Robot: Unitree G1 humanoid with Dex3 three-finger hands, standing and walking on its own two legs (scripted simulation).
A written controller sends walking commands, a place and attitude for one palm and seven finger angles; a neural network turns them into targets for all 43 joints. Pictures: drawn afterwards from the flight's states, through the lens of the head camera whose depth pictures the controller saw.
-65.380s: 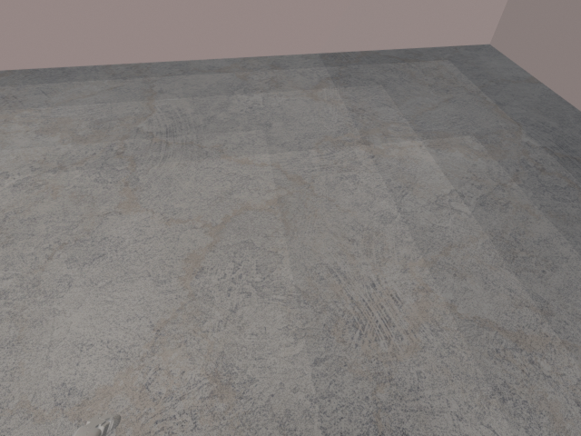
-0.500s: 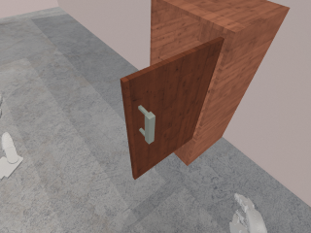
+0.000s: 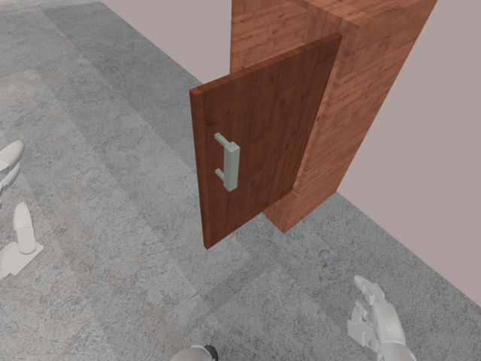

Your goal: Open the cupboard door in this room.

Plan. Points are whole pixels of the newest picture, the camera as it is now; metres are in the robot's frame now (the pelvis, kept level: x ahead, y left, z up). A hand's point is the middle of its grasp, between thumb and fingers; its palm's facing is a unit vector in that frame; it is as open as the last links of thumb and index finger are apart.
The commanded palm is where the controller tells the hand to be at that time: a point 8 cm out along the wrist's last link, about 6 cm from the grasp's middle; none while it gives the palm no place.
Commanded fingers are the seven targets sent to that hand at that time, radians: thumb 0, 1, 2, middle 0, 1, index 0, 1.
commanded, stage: step back with the hand held close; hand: left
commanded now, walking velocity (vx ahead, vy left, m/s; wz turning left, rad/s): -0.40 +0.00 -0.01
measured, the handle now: (225, 162) +0.49 +0.06 +0.01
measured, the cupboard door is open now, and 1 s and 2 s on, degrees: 89 89 89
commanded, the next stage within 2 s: stop stepping back and stand still in 0.12 s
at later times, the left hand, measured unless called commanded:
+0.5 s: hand out of the picture +0.12 +0.28 +0.19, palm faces +0.37 -0.82 -0.43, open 7.4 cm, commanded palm +0.05 +0.32 +0.19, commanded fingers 0.00 0.90 0.90 -0.20 -0.30 -0.20 -0.30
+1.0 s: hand out of the picture +0.03 +0.24 +0.18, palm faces +0.27 -0.80 -0.53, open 7.4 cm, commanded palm -0.01 +0.30 +0.19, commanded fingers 0.00 0.90 0.90 -0.20 -0.30 -0.20 -0.30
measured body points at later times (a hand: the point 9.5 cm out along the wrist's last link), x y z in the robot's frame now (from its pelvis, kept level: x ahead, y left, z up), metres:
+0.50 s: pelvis -0.09 +0.03 +0.02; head -0.06 +0.07 +0.47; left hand +0.09 +0.32 +0.21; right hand +0.09 -0.18 -0.05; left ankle +0.05 +0.09 -0.72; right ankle -0.25 -0.07 -0.69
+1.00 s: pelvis -0.18 +0.01 +0.00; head -0.18 +0.02 +0.45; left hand +0.01 +0.28 +0.21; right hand -0.07 -0.24 -0.09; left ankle -0.09 +0.12 -0.67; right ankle -0.18 -0.03 -0.73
